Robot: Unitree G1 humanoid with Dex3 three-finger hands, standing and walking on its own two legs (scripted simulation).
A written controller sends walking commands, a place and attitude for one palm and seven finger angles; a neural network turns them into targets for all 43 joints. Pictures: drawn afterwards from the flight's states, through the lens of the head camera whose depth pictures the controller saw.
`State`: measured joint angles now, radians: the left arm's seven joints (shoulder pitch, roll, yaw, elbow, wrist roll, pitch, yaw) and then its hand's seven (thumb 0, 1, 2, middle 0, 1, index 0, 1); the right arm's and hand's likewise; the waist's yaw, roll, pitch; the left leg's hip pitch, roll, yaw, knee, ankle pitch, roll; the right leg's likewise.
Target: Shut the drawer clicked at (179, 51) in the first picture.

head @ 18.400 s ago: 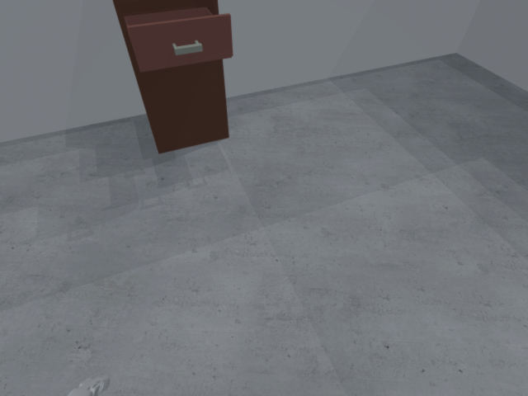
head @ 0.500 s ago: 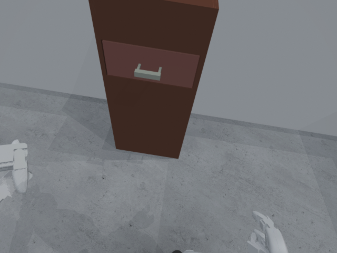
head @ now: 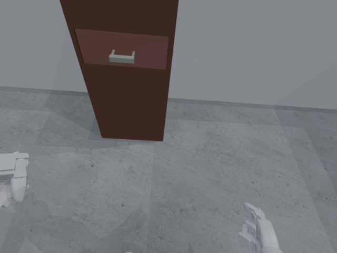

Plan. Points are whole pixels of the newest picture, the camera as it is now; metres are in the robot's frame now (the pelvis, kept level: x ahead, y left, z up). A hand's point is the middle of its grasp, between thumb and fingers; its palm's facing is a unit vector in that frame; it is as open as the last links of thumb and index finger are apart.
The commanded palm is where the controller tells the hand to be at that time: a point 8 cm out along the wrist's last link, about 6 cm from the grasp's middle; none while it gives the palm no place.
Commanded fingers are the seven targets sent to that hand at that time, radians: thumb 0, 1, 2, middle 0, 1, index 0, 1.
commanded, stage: stop stepping back and stand still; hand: left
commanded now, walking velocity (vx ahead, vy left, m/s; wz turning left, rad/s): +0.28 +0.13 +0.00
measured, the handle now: (122, 55) +0.88 +0.22 -0.06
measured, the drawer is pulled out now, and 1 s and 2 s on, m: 0.00 0.00 0.00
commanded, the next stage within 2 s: let the arm hang, fingers relaxed in 1.22 s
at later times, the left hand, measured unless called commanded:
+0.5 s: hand out of the picture +0.09 +0.25 +0.15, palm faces +0.43 -0.81 -0.39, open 3.3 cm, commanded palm +0.03 +0.28 +0.17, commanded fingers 0.00 0.90 0.90 -1.40 -1.60 -1.40 -1.60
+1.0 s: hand out of the picture +0.13 +0.27 +0.14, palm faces +0.37 -0.80 -0.46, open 3.3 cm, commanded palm +0.07 +0.31 +0.17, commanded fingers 0.00 0.90 0.90 -1.40 -1.60 -1.40 -1.60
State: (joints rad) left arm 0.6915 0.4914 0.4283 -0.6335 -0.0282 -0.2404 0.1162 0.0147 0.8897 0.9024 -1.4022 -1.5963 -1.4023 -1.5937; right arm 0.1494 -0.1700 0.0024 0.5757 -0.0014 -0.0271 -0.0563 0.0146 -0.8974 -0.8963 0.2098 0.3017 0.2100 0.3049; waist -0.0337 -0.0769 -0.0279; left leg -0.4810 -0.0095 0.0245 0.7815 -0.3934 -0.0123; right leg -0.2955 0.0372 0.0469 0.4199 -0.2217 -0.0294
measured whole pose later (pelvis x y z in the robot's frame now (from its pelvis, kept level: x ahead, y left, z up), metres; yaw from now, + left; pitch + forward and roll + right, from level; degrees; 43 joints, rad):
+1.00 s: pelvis -0.05 +0.02 -0.01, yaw +2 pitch +0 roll +0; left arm 0.65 0.38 0.36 -0.54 -0.02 -0.21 0.15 0.02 0.89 0.90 -1.40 -1.60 -1.40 -1.59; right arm 0.23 -0.19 0.01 0.63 0.00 -0.09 -0.06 0.02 -0.90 -0.90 0.21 0.30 0.21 0.30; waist -0.01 -0.03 0.02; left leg -0.23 0.00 0.05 0.51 -0.29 0.02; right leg -0.23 0.01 -0.03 0.51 -0.29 -0.02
